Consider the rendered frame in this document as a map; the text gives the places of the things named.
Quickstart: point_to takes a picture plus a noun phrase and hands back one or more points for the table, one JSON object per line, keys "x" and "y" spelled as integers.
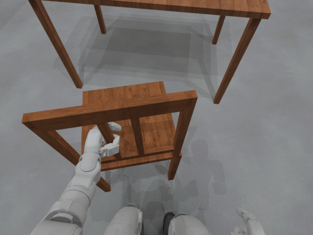
{"x": 255, "y": 10}

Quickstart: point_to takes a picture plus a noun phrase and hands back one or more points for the right robot thigh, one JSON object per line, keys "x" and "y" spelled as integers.
{"x": 187, "y": 225}

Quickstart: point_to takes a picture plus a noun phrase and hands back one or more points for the left robot forearm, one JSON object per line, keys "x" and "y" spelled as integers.
{"x": 75, "y": 200}

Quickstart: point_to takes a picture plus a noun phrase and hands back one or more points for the chair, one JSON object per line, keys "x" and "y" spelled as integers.
{"x": 143, "y": 111}

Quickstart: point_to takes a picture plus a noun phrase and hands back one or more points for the left robot hand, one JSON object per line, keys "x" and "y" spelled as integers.
{"x": 95, "y": 141}

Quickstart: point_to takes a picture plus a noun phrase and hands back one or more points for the robot left upper arm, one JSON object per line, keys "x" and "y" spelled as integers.
{"x": 47, "y": 227}

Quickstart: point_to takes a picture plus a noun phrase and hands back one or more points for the right robot hand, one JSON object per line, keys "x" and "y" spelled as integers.
{"x": 253, "y": 227}

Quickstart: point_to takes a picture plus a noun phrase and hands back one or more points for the right robot foot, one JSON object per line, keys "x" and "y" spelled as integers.
{"x": 166, "y": 222}

